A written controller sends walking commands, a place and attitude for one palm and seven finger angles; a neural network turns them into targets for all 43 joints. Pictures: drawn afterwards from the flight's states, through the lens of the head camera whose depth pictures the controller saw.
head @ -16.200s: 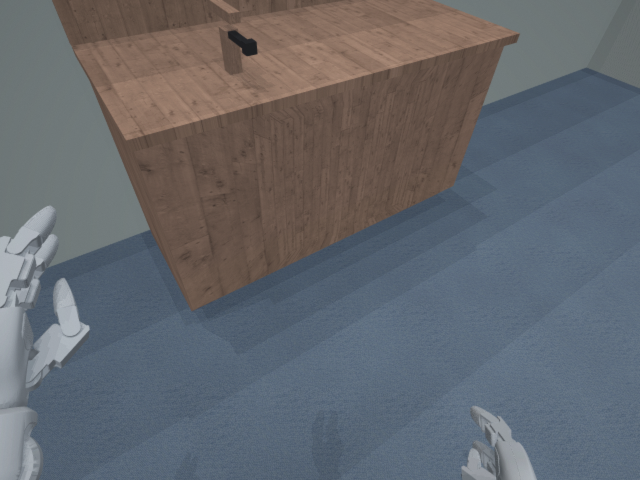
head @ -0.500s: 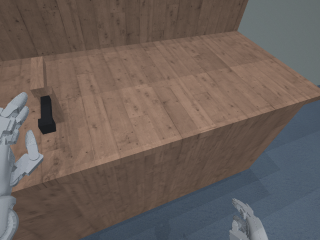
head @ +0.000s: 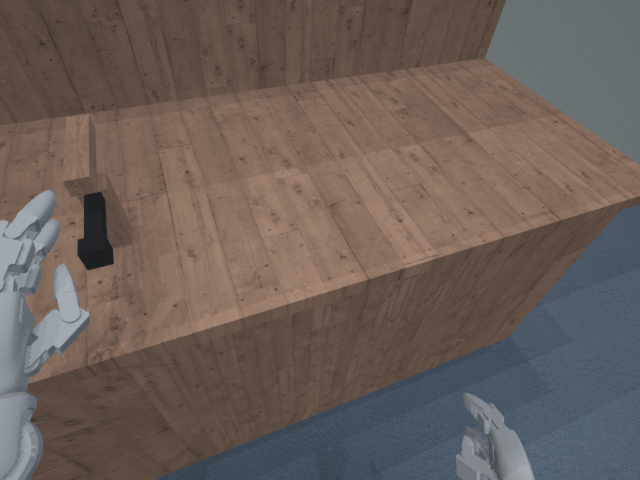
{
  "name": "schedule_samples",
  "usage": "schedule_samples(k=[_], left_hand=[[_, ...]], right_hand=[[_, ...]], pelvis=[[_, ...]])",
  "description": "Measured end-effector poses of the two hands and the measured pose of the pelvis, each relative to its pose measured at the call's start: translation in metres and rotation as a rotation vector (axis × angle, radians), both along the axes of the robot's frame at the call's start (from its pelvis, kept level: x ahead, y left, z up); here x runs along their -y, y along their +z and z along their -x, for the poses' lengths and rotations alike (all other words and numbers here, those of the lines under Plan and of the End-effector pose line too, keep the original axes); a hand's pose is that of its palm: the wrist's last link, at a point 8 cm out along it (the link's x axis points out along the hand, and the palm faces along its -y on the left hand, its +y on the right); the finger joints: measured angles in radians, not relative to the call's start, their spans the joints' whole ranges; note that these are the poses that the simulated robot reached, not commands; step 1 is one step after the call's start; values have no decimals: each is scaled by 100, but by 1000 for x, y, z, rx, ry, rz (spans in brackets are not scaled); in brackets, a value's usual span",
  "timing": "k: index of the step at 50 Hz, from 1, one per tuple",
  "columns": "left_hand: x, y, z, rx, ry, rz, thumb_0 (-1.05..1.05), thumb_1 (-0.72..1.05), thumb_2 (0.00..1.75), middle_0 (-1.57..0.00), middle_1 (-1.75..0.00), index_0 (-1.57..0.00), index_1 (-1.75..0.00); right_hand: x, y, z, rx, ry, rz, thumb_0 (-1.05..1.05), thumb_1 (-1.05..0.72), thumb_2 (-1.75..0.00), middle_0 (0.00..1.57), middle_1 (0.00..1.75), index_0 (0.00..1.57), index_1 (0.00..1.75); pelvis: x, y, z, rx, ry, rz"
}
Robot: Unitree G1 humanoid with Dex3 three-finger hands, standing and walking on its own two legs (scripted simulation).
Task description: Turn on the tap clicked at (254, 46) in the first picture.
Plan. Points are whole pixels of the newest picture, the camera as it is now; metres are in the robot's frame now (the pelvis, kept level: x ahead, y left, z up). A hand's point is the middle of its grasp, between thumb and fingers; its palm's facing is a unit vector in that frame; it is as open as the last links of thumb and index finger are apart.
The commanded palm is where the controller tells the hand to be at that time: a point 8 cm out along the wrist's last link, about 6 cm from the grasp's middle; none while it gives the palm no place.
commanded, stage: turn the palm inward beside the body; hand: left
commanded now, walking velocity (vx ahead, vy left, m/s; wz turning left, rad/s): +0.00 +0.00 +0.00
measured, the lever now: (96, 251) +0.32 +0.30 +0.12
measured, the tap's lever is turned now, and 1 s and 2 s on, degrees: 0 0 0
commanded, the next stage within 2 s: none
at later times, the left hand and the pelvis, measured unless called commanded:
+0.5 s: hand (67, 346) +0.18 +0.24 +0.16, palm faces +0.59 -0.76 -0.25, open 7.4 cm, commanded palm +0.13 +0.26 +0.17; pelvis -0.03 -0.05 -0.02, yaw +4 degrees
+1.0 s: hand (107, 337) +0.20 +0.22 +0.16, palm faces +0.54 -0.82 -0.21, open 7.4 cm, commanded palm +0.14 +0.25 +0.18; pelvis +0.01 -0.05 -0.02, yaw +3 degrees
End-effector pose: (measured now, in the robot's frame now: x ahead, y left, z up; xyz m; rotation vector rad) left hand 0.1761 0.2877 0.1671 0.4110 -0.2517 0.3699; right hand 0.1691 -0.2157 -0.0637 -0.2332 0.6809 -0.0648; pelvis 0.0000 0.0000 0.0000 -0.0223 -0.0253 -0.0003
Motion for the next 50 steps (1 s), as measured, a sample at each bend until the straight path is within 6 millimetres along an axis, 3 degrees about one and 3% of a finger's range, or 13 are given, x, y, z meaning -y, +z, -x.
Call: schedule_samples(k=[3,6,10,14,16,21,24,32,42,50], left_hand=[[-14,26,-15,53,-7,-149,2,88,90,-21,-31,-22,-30],[-30,42,-24,75,34,-26,2,88,90,-21,-31,-22,-30],[-5,19,-14,-46,9,63,2,90,90,-20,-30,-20,-30],[28,-8,13,-123,-25,64,2,89,90,-20,-30,-21,-30],[30,-10,27,-82,15,65,2,89,90,-21,-30,-21,-30],[15,1,47,63,202,62,2,88,90,-21,-31,-22,-30],[15,5,45,53,237,83,2,89,90,-21,-30,-21,-30],[41,5,23,-47,141,104,2,89,90,-21,-30,-21,-30],[35,0,27,-46,203,140,2,89,90,-21,-30,-21,-30],[39,-2,25,-37,178,172,2,89,90,-21,-30,-21,-30]], right_hand=[[-4,-4,1,-16,88,44,1,-90,-90,20,30,20,30],[-3,-11,2,-36,128,15,1,-90,-90,21,30,20,30],[5,-10,0,9,101,-36,2,-90,-90,21,30,20,30],[16,-7,-5,57,79,-27,2,-90,-90,21,30,20,30],[21,-7,-6,69,82,-13,2,-90,-90,21,30,20,30],[29,-17,-11,60,125,6,1,-90,-90,20,30,20,30],[31,-23,-13,55,135,2,1,-90,-90,20,30,20,30],[41,-26,-21,81,64,-39,2,-90,-90,21,30,20,30],[56,-27,-32,61,46,6,2,-90,-90,20,30,20,30],[44,-20,-44,105,61,0,2,-90,-90,20,30,20,30]], pelvis=[[3,-3,5,2,32,-2],[6,-3,6,4,18,-13],[8,-5,8,8,0,-18],[18,-10,15,6,2,-25],[25,-13,18,6,11,-26],[42,-19,26,19,51,-20],[49,-20,27,29,63,-18],[59,-18,17,29,49,-20],[54,-16,-7,-6,49,-28],[47,-16,-13,-14,54,-29]])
